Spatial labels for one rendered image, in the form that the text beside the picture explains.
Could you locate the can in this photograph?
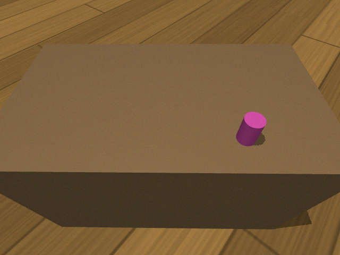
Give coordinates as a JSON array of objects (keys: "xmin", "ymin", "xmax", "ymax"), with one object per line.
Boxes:
[{"xmin": 236, "ymin": 112, "xmax": 267, "ymax": 146}]

